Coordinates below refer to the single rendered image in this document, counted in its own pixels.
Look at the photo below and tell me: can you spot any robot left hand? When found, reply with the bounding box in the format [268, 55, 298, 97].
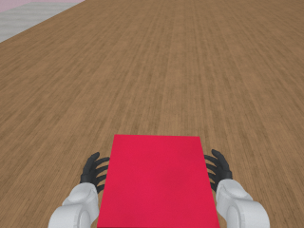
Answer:
[80, 152, 110, 194]

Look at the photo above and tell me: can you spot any carton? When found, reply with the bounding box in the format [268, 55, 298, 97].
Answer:
[97, 134, 220, 228]

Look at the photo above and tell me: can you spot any robot right hand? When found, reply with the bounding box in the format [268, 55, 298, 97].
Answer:
[203, 149, 233, 193]

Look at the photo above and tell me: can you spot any robot right forearm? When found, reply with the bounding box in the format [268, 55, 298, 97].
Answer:
[216, 179, 271, 228]

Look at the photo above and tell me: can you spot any robot left forearm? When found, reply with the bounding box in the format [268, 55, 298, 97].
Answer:
[47, 182, 100, 228]

